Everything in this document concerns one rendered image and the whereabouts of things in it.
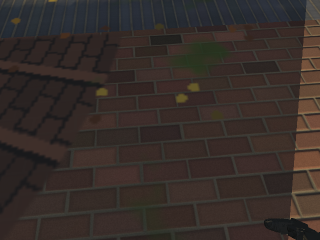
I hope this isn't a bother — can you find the right robot hand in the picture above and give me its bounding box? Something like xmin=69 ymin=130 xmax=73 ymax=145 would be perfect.
xmin=264 ymin=218 xmax=320 ymax=240

